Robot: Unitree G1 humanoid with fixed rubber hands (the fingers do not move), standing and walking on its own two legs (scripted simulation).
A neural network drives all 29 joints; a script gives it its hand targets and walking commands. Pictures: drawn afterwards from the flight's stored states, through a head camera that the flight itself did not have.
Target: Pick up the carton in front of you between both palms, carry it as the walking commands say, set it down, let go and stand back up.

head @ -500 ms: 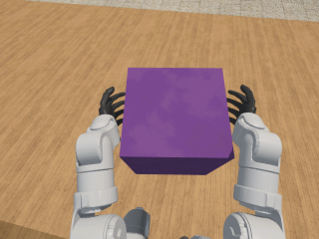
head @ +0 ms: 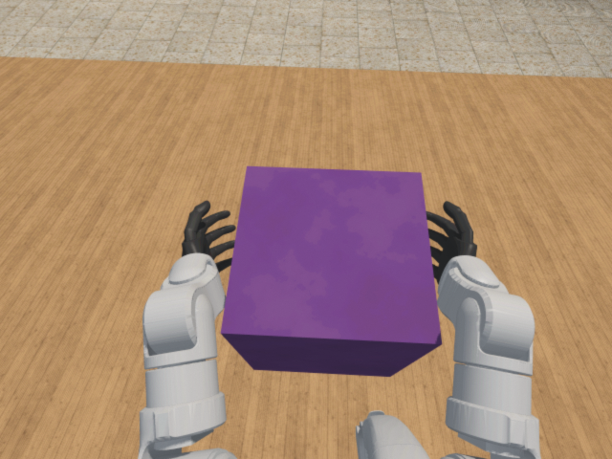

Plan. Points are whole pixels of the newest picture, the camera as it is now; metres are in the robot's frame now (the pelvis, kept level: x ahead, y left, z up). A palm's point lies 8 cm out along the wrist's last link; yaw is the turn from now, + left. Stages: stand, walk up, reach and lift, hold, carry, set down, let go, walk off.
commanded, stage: carry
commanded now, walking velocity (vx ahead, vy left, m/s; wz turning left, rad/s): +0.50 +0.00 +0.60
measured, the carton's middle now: (326, 283) +0.33 -0.02 +0.00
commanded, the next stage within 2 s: none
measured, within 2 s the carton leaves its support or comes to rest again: neither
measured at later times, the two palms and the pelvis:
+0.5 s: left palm (169, 159) +0.55 +0.21 +0.03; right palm (336, 112) +0.66 -0.07 +0.02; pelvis +0.30 -0.03 -0.05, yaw +18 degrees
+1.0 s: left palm (179, 61) +0.89 +0.25 -0.01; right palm (317, 49) +0.91 -0.05 +0.00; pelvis +0.58 +0.07 -0.08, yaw +6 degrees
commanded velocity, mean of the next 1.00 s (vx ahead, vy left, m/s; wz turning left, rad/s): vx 0.50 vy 0.00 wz -0.07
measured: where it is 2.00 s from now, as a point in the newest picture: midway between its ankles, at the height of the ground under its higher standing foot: (294, 211)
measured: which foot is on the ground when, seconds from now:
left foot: down 0.00-0.22, up 0.24-0.70, down 0.72-1.00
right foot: up 0.00-0.20, down 0.22-0.72, up 0.74-1.00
